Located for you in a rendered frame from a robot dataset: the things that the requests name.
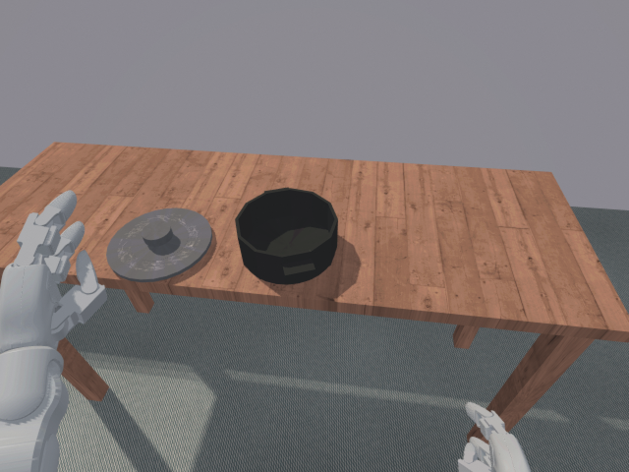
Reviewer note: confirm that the robot left forearm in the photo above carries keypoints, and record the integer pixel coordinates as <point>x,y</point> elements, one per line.
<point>33,402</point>

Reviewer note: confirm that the right robot hand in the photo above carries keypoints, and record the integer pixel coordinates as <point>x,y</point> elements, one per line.
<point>503,454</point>

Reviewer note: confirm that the left robot hand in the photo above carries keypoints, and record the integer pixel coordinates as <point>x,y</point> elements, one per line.
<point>29,294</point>

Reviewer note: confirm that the pot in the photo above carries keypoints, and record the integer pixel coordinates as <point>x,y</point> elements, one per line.
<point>287,236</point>

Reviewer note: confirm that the knob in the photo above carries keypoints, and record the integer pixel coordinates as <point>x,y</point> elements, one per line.
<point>157,233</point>

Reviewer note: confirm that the lid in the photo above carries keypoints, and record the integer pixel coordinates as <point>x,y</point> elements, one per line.
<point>131,258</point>

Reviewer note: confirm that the table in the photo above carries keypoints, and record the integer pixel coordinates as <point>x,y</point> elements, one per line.
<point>467,246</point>

